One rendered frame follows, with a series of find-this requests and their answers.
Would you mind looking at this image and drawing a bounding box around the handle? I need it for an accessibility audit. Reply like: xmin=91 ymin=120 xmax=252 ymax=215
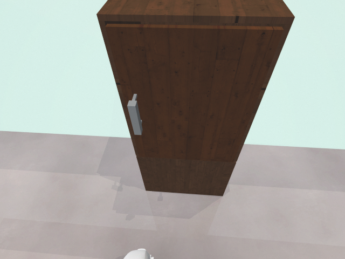
xmin=127 ymin=94 xmax=143 ymax=135

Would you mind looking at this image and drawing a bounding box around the cupboard door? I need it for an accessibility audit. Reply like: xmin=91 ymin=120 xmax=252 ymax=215
xmin=105 ymin=24 xmax=284 ymax=162

